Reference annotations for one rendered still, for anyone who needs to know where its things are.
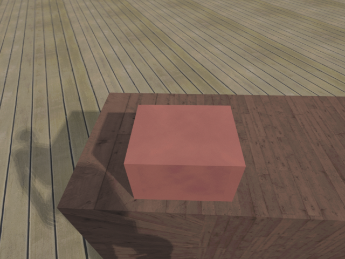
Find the pedestal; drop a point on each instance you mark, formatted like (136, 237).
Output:
(289, 204)

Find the carton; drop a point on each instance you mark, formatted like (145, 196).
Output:
(184, 152)

